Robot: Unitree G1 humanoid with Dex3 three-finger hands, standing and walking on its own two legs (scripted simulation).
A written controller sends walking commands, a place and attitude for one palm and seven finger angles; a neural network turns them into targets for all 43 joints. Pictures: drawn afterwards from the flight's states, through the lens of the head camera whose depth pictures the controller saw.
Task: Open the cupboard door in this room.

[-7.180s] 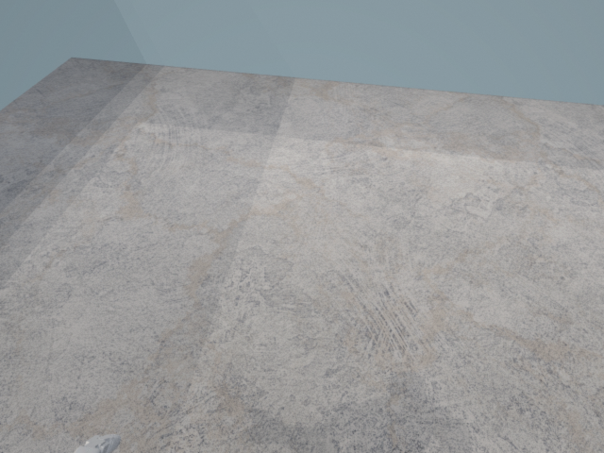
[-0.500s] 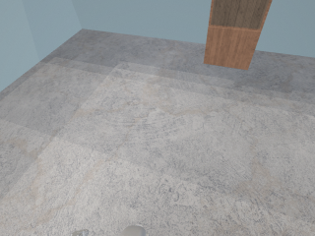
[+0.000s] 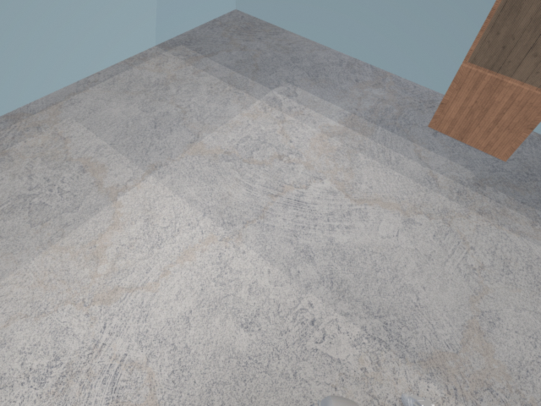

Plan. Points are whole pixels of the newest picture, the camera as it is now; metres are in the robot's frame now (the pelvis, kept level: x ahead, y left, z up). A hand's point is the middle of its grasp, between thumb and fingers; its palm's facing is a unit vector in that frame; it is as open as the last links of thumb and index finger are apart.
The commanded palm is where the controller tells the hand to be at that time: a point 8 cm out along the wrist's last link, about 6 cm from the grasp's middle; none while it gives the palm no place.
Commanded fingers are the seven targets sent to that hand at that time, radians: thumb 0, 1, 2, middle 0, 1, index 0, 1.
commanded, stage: turn or walk to find it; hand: left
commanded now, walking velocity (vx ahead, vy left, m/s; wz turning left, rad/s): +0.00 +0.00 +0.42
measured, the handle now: out of the picture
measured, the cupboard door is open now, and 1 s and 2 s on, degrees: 0 0 0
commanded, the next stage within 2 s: none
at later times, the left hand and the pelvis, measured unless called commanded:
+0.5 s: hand out of the picture +0.01 +0.15 -0.15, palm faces +0.22 -0.94 -0.25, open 7.4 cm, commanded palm none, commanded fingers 0.00 0.90 0.90 -0.20 -0.30 -0.20 -0.30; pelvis -0.03 -0.05 +0.00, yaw +14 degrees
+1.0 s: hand out of the picture -0.07 +0.21 -0.16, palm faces +0.43 -0.86 -0.26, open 7.4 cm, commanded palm none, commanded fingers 0.00 0.90 0.90 -0.20 -0.30 -0.20 -0.30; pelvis -0.06 -0.02 +0.00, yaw +25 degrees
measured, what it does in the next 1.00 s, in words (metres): steps on the spot, turning left: right foot, then left foot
